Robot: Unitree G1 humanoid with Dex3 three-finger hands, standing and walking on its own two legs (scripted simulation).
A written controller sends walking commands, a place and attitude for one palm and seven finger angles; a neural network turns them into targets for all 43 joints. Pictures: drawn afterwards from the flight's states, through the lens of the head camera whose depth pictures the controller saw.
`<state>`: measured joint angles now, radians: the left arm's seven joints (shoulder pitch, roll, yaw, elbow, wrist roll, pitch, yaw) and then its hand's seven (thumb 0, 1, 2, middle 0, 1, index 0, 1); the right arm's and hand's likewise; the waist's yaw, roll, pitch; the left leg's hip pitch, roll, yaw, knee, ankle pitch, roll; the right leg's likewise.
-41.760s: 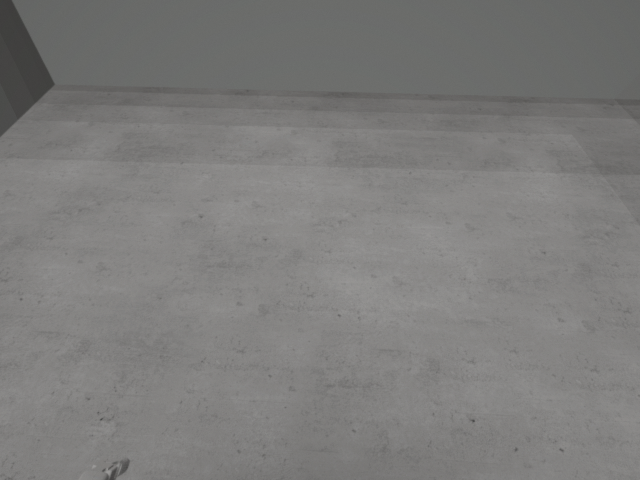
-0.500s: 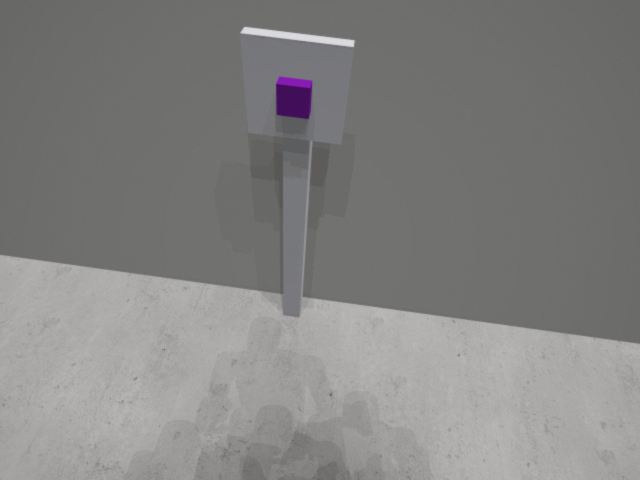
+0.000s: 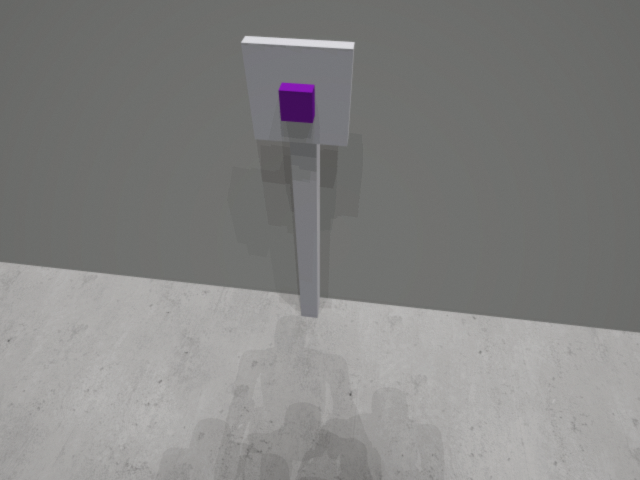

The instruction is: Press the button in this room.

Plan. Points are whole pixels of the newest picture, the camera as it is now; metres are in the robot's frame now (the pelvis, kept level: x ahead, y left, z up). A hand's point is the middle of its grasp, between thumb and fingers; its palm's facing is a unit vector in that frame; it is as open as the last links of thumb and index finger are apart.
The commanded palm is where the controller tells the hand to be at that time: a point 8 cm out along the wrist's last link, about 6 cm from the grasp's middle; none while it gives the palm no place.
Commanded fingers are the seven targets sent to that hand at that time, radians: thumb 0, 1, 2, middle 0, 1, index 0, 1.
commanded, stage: let the arm hang, fingers relaxed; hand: left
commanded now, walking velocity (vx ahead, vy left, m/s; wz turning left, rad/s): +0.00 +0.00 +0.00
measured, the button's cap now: (297, 102) +0.73 +0.09 +0.10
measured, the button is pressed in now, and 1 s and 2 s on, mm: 0 0 0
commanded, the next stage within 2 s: stand and wait in 0.32 s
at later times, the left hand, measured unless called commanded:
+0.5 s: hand out of the picture -0.01 +0.15 -0.18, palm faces +0.06 -0.98 -0.18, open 7.4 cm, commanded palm none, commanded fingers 0.00 0.90 0.90 -0.20 -0.30 -0.20 -0.30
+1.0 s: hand out of the picture +0.02 +0.15 -0.18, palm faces +0.05 -0.98 -0.18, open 7.4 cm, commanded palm none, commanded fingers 0.00 0.90 0.90 -0.20 -0.30 -0.20 -0.30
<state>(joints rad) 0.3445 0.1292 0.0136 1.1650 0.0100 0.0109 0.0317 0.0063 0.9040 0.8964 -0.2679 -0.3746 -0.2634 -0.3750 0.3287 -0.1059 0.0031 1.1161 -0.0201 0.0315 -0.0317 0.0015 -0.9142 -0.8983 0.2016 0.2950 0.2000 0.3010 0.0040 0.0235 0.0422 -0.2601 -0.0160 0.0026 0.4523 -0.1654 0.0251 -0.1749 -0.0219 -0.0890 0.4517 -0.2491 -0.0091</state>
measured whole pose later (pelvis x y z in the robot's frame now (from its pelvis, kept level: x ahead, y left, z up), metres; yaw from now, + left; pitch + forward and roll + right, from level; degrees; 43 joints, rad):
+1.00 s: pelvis +0.03 -0.02 +0.00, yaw +0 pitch -2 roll +0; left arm 0.27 0.12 0.02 1.15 0.01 -0.01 0.04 0.00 0.90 0.90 -0.20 -0.30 -0.20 -0.30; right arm 0.28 -0.12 0.00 1.14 -0.02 0.01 -0.05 0.00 -0.92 -0.90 0.20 0.29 0.20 0.30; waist 0.00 0.00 0.07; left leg -0.21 0.00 0.00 0.43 -0.20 0.00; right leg -0.11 0.00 -0.09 0.41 -0.27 -0.03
